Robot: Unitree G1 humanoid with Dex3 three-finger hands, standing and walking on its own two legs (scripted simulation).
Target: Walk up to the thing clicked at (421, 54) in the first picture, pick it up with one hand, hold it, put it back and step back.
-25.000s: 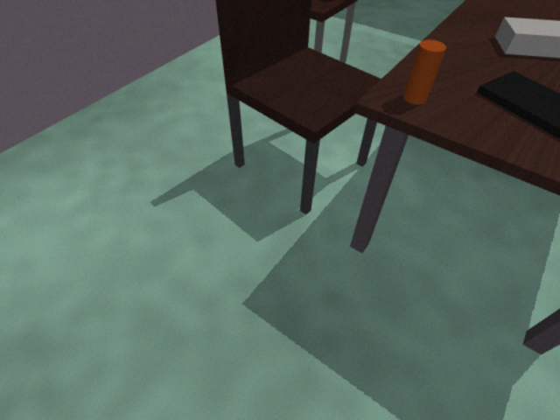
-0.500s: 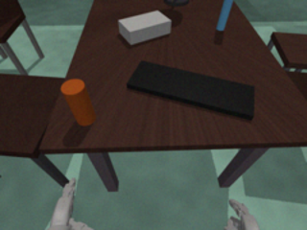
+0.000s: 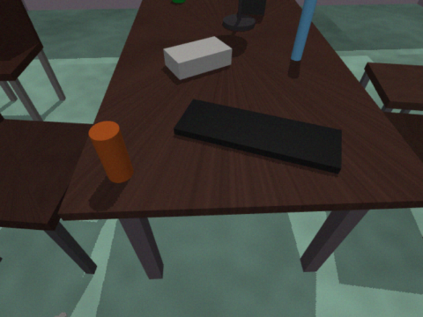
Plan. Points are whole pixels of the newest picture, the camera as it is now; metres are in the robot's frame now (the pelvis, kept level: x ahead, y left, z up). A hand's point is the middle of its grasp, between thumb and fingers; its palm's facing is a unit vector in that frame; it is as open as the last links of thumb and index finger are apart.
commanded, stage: home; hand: left
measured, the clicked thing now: (113, 153) +0.46 +0.25 +0.03
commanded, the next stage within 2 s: stand in 1.54 s
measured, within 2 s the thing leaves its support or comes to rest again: neither
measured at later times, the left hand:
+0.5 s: hand out of the picture +0.03 +0.27 -0.15, palm faces -0.07 -0.93 -0.36, open 17.6 cm
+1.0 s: hand out of the picture +0.07 +0.27 -0.14, palm faces -0.06 -0.93 -0.36, open 17.6 cm
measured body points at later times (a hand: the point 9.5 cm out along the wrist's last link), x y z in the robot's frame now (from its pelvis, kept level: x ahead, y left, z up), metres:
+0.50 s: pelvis -0.01 +0.01 +0.01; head -0.01 +0.01 +0.46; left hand +0.04 +0.31 -0.12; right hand +0.04 -0.29 -0.13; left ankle +0.04 +0.13 -0.73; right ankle -0.05 -0.13 -0.73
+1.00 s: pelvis +0.00 +0.01 +0.01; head +0.00 +0.01 +0.46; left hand +0.07 +0.32 -0.12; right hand +0.07 -0.29 -0.12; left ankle +0.04 +0.13 -0.73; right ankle -0.05 -0.13 -0.73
